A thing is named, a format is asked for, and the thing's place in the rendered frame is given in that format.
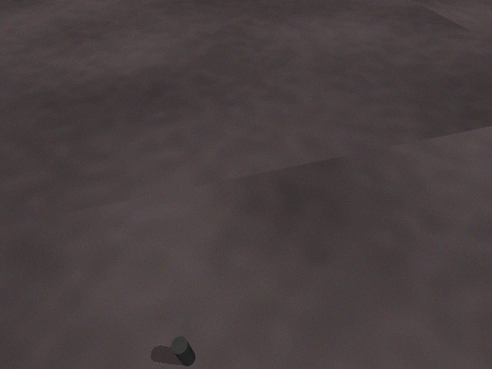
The can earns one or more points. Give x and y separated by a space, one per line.
183 350

